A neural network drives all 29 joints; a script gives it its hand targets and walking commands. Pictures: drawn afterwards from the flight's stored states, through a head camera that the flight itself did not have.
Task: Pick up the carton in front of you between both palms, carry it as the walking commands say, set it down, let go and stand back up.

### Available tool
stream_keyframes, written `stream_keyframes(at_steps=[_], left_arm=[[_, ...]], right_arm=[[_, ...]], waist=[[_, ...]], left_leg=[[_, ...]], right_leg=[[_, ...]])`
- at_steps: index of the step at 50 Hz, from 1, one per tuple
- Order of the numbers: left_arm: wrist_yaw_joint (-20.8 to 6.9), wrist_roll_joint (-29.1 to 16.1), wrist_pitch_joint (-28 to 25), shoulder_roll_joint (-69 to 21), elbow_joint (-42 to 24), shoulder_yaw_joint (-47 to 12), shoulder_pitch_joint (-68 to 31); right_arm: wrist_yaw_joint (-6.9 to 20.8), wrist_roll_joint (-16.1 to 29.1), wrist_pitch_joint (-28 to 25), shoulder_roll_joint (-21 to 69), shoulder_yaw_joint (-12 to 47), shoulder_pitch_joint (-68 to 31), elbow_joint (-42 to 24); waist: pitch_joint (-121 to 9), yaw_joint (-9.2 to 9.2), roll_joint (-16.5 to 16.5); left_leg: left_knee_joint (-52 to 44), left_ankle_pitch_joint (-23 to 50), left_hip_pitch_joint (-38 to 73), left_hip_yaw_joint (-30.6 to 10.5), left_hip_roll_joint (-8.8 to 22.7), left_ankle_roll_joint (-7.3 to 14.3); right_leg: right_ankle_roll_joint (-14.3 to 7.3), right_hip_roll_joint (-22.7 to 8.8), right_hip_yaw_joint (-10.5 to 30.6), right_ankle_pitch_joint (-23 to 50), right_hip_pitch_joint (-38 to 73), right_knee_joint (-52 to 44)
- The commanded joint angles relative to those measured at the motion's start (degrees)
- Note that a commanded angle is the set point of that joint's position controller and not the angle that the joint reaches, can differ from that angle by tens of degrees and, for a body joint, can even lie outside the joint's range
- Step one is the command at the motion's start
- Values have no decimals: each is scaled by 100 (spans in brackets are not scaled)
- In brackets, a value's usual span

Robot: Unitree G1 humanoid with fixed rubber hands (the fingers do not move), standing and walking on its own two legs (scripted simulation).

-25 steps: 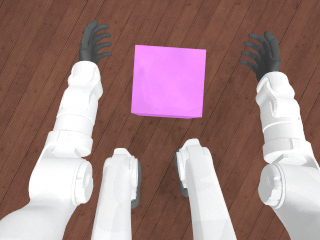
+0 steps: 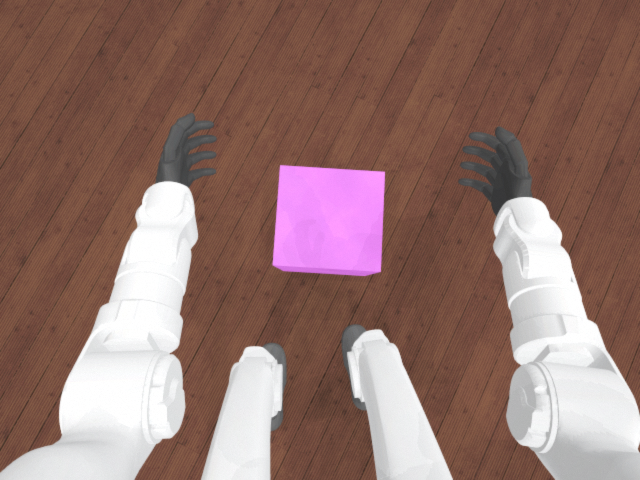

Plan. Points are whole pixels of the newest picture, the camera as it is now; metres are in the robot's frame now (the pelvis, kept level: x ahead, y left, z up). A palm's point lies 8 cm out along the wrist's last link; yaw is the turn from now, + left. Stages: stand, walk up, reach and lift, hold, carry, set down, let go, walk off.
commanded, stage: let go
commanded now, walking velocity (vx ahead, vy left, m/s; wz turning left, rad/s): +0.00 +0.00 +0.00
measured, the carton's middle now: (327, 227) +0.46 -0.05 -0.52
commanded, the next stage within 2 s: stand in 1.18 s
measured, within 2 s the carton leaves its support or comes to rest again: neither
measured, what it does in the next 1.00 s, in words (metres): rises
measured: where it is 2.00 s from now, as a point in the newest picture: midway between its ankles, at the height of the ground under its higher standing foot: (317, 391)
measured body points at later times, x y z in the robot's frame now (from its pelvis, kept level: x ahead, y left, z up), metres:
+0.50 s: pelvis +0.09 +0.00 +0.11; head +0.23 +0.01 +0.54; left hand +0.36 +0.21 +0.01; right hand +0.32 -0.24 +0.02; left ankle +0.06 +0.12 -0.61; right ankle +0.08 -0.11 -0.61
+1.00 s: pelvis +0.07 +0.02 +0.13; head +0.09 +0.01 +0.58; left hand +0.25 +0.25 +0.06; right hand +0.25 -0.21 +0.05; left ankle +0.06 +0.12 -0.61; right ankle +0.08 -0.11 -0.61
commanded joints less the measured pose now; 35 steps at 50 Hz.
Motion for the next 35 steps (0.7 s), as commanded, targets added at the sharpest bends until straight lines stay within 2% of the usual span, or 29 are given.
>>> stream_keyframes(at_steps=[1, 2, 3, 4, 5, 7, 9, 10, 11, 12, 13, 14, 15, 17, 18, 19, 21, 22, 23, 24, 25, 26, 27, 28, 30, 31, 32, 33, 35], left_arm=[[82, 190, -131, 391, -824, 25, -3], [42, -21, -101, 96, -873, -194, 118], [88, 175, -129, 254, -1185, -41, 263], [111, 199, -96, 82, -1186, -93, 772], [117, 334, -120, 266, -1320, -70, 816], [92, 101, -160, 128, -1591, -278, 1152], [19, 156, -268, 123, -1702, -179, 1579], [27, 163, -329, 146, -1924, -101, 1870], [-19, 155, -349, 54, -1910, -160, 1794], [-76, 115, -442, 350, -2043, -62, 2010], [-105, 237, -441, 189, -1761, -161, 2638], [-168, 139, -507, 109, -2000, -296, 2760], [-188, 106, -568, 287, -1895, -245, 2893], [-243, 37, -648, 187, -1687, -364, 3697], [-291, -7, -710, 242, -1942, -426, 3728], [-279, 134, -764, 350, -1730, -348, 4014], [-351, 19, -802, 280, -1810, -469, 4591], [-377, 26, -869, 409, -1880, -382, 4454], [-411, 174, -898, 425, -1876, -348, 4815], [-424, 178, -887, 549, -2038, -362, 4784], [-440, 156, -907, 474, -2319, -466, 4891], [-457, 79, -893, 443, -2355, -513, 5113], [-472, 57, -832, 360, -2237, -466, 5648], [-481, 39, -844, 468, -2389, -535, 5591], [-496, -33, -873, 428, -2714, -625, 5908], [-517, -141, -796, 238, -2487, -842, 6153], [-568, -142, -816, 259, -2819, -916, 6145], [-582, -168, -734, 344, -2751, -853, 5931], [-613, -169, -680, 565, -2936, -758, 5935]], right_arm=[[82, -103, -131, -594, -11, -70, -758], [109, -317, -139, -727, 52, 204, -667], [145, -283, -146, -682, 0, 308, -871], [203, -240, -130, -803, 249, 563, -1096], [217, -218, -132, -615, 237, 726, -1002], [308, -219, -183, -662, 394, 1049, -1555], [269, -230, -215, -644, 406, 1388, -1597], [309, -307, -270, -722, 439, 1577, -1688], [291, -252, -292, -652, 408, 1789, -1570], [290, -264, -318, -396, 668, 2084, -1511], [272, -369, -329, -628, 519, 2429, -1748], [286, -195, -354, -390, 676, 2766, -1465], [305, -131, -440, -227, 659, 2900, -1806], [244, -73, -491, -58, 840, 3424, -1655], [208, -199, -532, -417, 787, 3893, -1846], [171, -90, -597, -316, 844, 3945, -1806], [110, -141, -630, -208, 1015, 4533, -1788], [89, -93, -688, -142, 987, 4790, -1894], [79, 5, -706, 60, 1343, 4878, -2043], [73, -6, -717, -59, 1161, 5116, -2103], [91, -31, -715, -257, 1090, 5225, -2292], [94, 2, -718, -128, 1150, 5507, -2411], [76, -24, -686, -263, 1156, 5518, -2472], [61, -16, -715, -170, 1142, 5656, -2531], [112, -26, -704, -340, 1220, 5826, -2556], [129, -133, -680, -370, 1240, 5941, -2396], [155, -7, -629, -146, 1293, 6081, -2432], [180, -199, -584, -542, 997, 5696, -2406], [180, -170, -505, -439, 1102, 5979, -2573]], waist=[[-5020, -106, -65], [-4952, -390, -199], [-4946, -2, 36], [-4704, -153, -166], [-4313, 29, -88], [-4249, -225, -467], [-3978, -82, -291], [-3834, 181, -219], [-3824, -230, -378], [-3736, 125, -602], [-3658, -110, -609], [-3434, 120, -273], [-3613, -18, -333], [-3349, 235, -513], [-3725, -63, -591], [-3074, 148, -487], [-2829, 262, -401], [-2778, 127, -517], [-2372, 391, -237], [-2477, 88, -412], [-2433, 273, -237], [-2282, 54, -307], [-1984, 403, -125], [-1781, 207, -50], [-1537, 379, 454], [-1199, 339, 283], [-1042, 363, 492], [-969, 446, 228], [-713, 278, 52]], left_leg=[[-1172, 1001, 2708, 148, -114, 26], [-1146, 945, 2740, 255, -143, -77], [-1260, 1096, 2941, 287, -174, -53], [-1508, 952, 3197, 208, -131, -48], [-1654, 917, 3114, 223, -70, -35], [-1965, 779, 3379, 147, -53, 37], [-2009, 942, 3416, 172, -21, 27], [-2093, 1059, 3423, 247, -42, 0], [-2101, 1205, 3577, 240, -55, 21], [-2175, 1191, 3391, 334, -77, 28], [-2318, 1128, 3715, 238, 10, 58], [-2346, 1502, 3569, 246, -68, 43], [-2413, 1666, 4067, 198, 23, 85], [-2692, 2092, 3825, 177, 7, 63], [-2611, 2098, 3880, 188, -21, 49], [-2795, 2342, 3937, 152, 30, 55], [-3082, 2550, 4095, 41, 64, 53], [-3067, 2683, 4242, 75, 19, 67], [-3357, 2337, 4645, 111, 17, 55], [-3418, 2567, 4988, 36, 72, 57], [-3576, 2594, 5526, 38, 44, 57], [-3726, 2685, 5470, -31, 93, 52], [-3803, 3096, 6159, -34, 81, 43], [-3821, 3773, 6421, -141, 169, 58], [-3913, 4270, 7314, -178, 274, -61], [-4052, 4135, 7567, -163, 277, -96], [-4246, 3795, 7538, -125, 261, -123], [-4324, 3820, 7581, -158, 276, -148], [-4464, 3439, 7800, -146, 275, -71]], right_leg=[[144, 52, -226, 1823, 4240, -879], [133, -3, -285, 1695, 4472, -1027], [118, 4, -242, 1751, 4507, -1122], [99, -17, -263, 1711, 4804, -1288], [66, -16, -133, 1531, 4799, -1454], [87, -13, -204, 1650, 5510, -1708], [78, -72, -20, 1911, 5815, -1850], [65, -114, -6, 1913, 5986, -1926], [47, -130, 80, 2383, 6039, -2009], [117, -149, 81, 2378, 6476, -2052], [138, -164, 138, 2658, 6708, -2127], [29, -202, 181, 2939, 6720, -2168], [105, -174, 111, 2986, 6710, -2143], [123, -253, 209, 4105, 7453, -2258], [114, -260, 345, 4621, 8004, -2152], [153, -289, 337, 4991, 7796, -2333], [119, -347, 412, 5172, 8020, -2541], [212, -305, 389, 5370, 7994, -2527], [187, -309, 338, 4652, 8109, -2924], [194, -255, 276, 4827, 8078, -2899], [150, -226, 243, 4449, 8252, -3068], [56, -215, 218, 4802, 8486, -3113], [133, -101, 83, 4238, 7997, -3353], [163, -51, 1, 4221, 7574, -3522], [127, 87, -55, 3236, 7293, -3785], [41, 66, -54, 2987, 7408, -4062], [36, 90, -32, 2896, 7729, -4061], [9, 83, -125, 2716, 7680, -4140], [88, 91, -194, 2497, 7847, -4254]])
